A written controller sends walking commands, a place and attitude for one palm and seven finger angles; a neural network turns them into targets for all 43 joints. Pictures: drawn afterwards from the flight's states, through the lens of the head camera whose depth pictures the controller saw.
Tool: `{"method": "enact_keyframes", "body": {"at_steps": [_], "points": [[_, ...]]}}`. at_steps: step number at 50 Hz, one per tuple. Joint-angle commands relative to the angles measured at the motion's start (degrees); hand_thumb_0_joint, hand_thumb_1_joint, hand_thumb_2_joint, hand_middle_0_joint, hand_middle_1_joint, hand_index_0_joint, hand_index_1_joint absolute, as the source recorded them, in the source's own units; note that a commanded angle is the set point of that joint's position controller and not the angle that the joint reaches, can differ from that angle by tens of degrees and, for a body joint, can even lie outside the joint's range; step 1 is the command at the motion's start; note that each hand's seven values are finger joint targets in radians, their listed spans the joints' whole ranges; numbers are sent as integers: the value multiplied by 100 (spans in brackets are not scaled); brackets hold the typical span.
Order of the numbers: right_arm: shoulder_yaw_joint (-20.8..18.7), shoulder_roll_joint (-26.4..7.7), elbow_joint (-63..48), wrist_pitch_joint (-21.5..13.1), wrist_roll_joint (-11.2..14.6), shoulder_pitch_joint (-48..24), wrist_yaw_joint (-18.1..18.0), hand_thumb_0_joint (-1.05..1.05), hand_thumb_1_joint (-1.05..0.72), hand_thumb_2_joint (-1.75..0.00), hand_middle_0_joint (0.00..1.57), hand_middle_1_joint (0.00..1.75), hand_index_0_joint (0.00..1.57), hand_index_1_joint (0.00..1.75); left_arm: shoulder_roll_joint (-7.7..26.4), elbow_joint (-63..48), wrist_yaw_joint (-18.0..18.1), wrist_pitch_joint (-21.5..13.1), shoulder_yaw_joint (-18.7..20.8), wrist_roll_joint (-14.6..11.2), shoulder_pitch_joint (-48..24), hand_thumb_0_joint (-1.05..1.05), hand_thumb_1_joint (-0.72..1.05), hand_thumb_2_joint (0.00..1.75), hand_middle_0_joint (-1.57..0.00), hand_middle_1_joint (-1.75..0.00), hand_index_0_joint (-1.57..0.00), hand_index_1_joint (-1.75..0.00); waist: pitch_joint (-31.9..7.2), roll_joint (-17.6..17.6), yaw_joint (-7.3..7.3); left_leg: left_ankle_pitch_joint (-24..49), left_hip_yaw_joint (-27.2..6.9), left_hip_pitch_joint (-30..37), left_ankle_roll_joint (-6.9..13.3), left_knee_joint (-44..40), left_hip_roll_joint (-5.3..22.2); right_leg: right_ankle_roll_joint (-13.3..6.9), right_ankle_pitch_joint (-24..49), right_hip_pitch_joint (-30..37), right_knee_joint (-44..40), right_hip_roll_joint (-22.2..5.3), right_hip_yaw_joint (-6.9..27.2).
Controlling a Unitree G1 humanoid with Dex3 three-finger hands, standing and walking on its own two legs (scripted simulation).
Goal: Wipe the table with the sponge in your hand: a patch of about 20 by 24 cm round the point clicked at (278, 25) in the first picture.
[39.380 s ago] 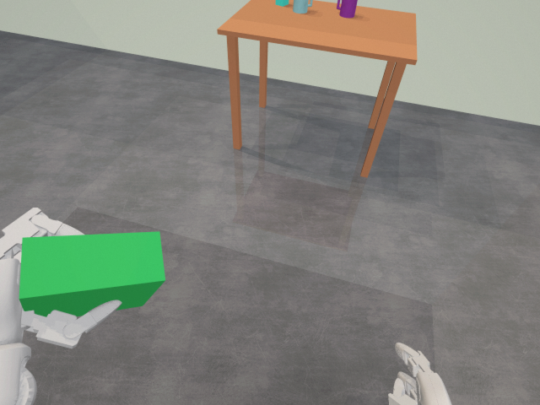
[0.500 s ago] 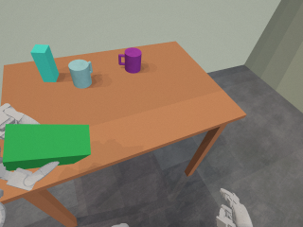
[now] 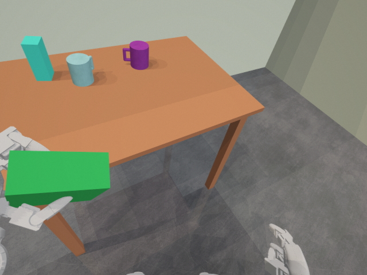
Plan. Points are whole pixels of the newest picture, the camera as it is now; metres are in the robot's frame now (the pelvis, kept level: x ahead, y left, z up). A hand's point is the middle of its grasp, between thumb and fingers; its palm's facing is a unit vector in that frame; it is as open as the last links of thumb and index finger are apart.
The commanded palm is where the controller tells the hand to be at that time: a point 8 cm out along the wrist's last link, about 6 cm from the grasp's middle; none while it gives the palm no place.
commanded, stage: stop stepping back and stand still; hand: left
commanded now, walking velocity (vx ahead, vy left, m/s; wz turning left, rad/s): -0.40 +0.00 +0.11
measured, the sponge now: (72, 179) +0.24 +0.21 +0.13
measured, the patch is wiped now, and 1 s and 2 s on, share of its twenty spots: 1.00 1.00 1.00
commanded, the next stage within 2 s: none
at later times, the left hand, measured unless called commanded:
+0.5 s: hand out of the picture +0.01 +0.23 +0.17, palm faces +0.43 -0.83 -0.34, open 9.8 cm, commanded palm -0.03 +0.26 +0.19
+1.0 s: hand out of the picture -0.12 +0.22 +0.18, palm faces +0.45 -0.82 -0.34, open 9.8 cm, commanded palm -0.17 +0.25 +0.19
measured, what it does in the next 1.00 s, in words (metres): walks backwards: right foot, then left foot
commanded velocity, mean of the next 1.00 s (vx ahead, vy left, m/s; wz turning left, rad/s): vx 0.34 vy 0.01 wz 0.00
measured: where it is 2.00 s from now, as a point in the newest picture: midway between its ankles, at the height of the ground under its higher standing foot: outside the picture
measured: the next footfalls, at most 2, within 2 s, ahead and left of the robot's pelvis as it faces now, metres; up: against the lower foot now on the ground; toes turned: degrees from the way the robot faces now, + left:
right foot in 0.16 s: +0.01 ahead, -0.13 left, +0.00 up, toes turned +2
left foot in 0.40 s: -0.14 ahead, +0.12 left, +0.00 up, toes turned +6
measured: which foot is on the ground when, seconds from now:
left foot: down 0.00-0.16, up 0.18-0.38, down 0.40-0.60, up 0.62-0.78, down 0.80-1.00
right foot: up 0.00-0.14, down 0.16-0.40, up 0.42-0.60, down 0.62-0.80, up 0.82-1.00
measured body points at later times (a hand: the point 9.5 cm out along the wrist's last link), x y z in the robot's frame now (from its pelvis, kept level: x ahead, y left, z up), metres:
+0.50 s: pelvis -0.18 -0.02 -0.01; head -0.24 +0.00 +0.43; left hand -0.02 +0.27 +0.19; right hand -0.02 -0.25 -0.07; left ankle -0.18 +0.11 -0.73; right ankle -0.10 -0.11 -0.67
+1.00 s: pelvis -0.32 -0.04 +0.00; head -0.37 -0.04 +0.45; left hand -0.15 +0.26 +0.20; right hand -0.16 -0.25 -0.08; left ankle -0.26 +0.08 -0.72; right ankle -0.26 -0.16 -0.69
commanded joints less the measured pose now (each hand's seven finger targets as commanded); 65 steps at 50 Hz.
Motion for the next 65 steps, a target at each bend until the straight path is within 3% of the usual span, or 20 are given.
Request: {"method": "enact_keyframes", "body": {"at_steps": [1,6,8,10,18,21,23,28,30,33,38,40,44,50,53,55,60,61,62,65], "points": [[-323,-957,-798,-464,53,-327,-27,0,-90,-90,20,30,20,30,825,-2071,122,-321,355,-28,-199,0,10,130,-120,-160,-120,-160,-986,1934,152,136,-1649,484,368,-1790,1474,-58,285,598,-66,-28,-83],[-247,-985,-941,-261,57,-267,-88,0,-90,-90,20,30,20,30,935,-1244,128,-60,637,73,46,0,10,130,-120,-160,-120,-160,-874,1669,209,-3041,-843,-483,-140,-1295,605,-317,681,2064,-2087,201,-821],[-257,-823,-911,-99,84,-206,-98,0,-90,-90,20,30,20,30,938,-1069,36,-108,456,82,-274,0,10,130,-120,-160,-120,-160,-689,-612,118,-2173,67,-126,-368,2736,-269,-1045,1594,907,-3626,-1428,664],[-201,-785,-724,-189,219,-288,-106,0,-90,-90,20,30,20,30,735,-827,-38,-37,245,-36,-751,0,10,130,-120,-160,-120,-160,-521,-1368,-169,-1126,-785,-70,-356,4924,-70,-1263,1242,-535,-3621,-1992,1355],[-36,-789,-733,-364,176,-186,-267,0,-90,-90,20,30,20,30,866,-1345,-14,-175,331,-76,-1004,0,10,130,-120,-160,-120,-160,-1128,1005,-53,-1872,107,1223,215,-861,154,-501,-550,-377,-1247,-910,-175],[-184,-734,-742,-618,200,-64,-229,0,-90,-90,20,30,20,30,1301,-1278,91,-303,823,76,-1027,0,10,130,-120,-160,-120,-160,-898,2656,-134,-813,-2250,1146,1193,-1862,1816,-25,-101,-1566,2557,-167,-394],[-108,-687,-420,-609,188,-214,-17,0,-90,-90,20,30,20,30,884,-789,-21,-303,497,80,-813,0,10,130,-120,-160,-120,-160,128,1542,-32,-1395,-2316,115,1127,-1866,1937,-116,379,-1659,2475,-709,268],[-142,-987,-618,-491,139,-320,-46,0,-90,-90,20,30,20,30,624,-62,-154,-258,301,23,-894,0,10,130,-120,-160,-120,-160,-280,1099,255,-2766,-631,-1309,366,-48,873,-143,741,1944,-1001,-199,-963],[-245,-865,-796,-395,190,-377,-31,0,-90,-90,20,30,20,30,824,-290,-211,-253,304,56,-1052,0,10,130,-120,-160,-120,-160,-426,-1557,228,-2288,269,-1493,37,3896,-244,-777,356,1496,-2921,-1342,1099],[-195,-837,-456,-391,200,-298,53,0,-90,-90,20,30,20,30,1028,-1021,-278,-327,334,-53,-1489,0,10,130,-120,-160,-120,-160,-177,-651,-80,-1112,-545,-727,-48,4744,288,-1188,-2094,-1057,-3783,-2109,2320],[22,-597,-415,-498,144,-278,-213,0,-90,-90,20,30,20,30,987,-1601,17,-216,451,-90,-1035,0,10,130,-120,-160,-120,-160,-1030,379,-81,-1824,254,1494,235,313,149,-706,-1546,-1159,-2193,-1310,141],[-84,-983,-650,-582,122,-318,-252,0,-90,-90,20,30,20,30,940,-1562,118,-243,531,-57,-1302,0,10,130,-120,-160,-120,-160,-889,3111,-95,-3274,-2029,1043,860,-1980,1382,-88,-574,-1100,1459,94,-1116],[-82,-670,-421,-580,271,-211,4,0,-90,-90,20,30,20,30,743,-179,36,-215,407,49,-952,0,10,130,-120,-160,-120,-160,120,1109,-1,-2792,-2179,-78,1081,-1928,1810,-101,460,-1720,2835,-663,-33],[-108,-867,-823,-416,144,-391,-27,0,-90,-90,20,30,20,30,479,-440,-96,-126,146,-30,-572,0,10,130,-120,-160,-120,-160,-559,1312,251,-2703,-439,-904,272,-414,840,-310,556,2039,-1472,-106,-1310],[-173,-763,-966,-398,219,-494,-30,0,-90,-90,20,30,20,30,1160,-1157,-120,-262,534,-41,-1192,0,10,130,-120,-160,-120,-160,-588,-1177,100,-1480,-190,-1720,-88,4578,-2,-1295,1412,1516,-3443,-2169,1779],[-290,-853,-630,-380,225,-266,-2,0,-90,-90,20,30,20,30,1066,-1226,-135,-299,491,-70,-1229,0,10,130,-120,-160,-120,-160,-224,-630,-12,-1035,-771,-1265,-86,4432,476,-1423,-1164,67,-3745,-2358,2071],[-58,-622,-582,-386,152,-416,-260,0,-90,-90,20,30,20,30,893,-1446,70,-257,363,-58,-1020,0,10,130,-120,-160,-120,-160,-677,785,-43,-1437,184,1367,154,429,280,-888,-1427,-1007,-2311,-1474,76],[-94,-750,-661,-448,141,-378,-340,0,-90,-90,20,30,20,30,723,-1362,119,-252,264,-99,-942,0,10,130,-120,-160,-120,-160,-760,1354,-81,-1825,-67,1469,220,-566,303,-704,-1238,-698,-1317,-1076,-326],[-155,-1045,-742,-494,106,-352,-341,0,-90,-90,20,30,20,30,766,-1536,172,-293,327,-84,-1228,0,10,130,-120,-160,-120,-160,-725,2769,-56,-3060,-1964,1415,633,-1700,1213,-316,-873,-971,563,-231,-934],[-203,-760,-618,-583,194,-155,-100,0,-90,-90,20,30,20,30,847,-755,166,-252,486,114,-1030,0,10,130,-120,-160,-120,-160,-430,1750,-70,-2428,-2577,772,1090,-1946,1657,-89,44,-1384,2353,-476,-245]]}}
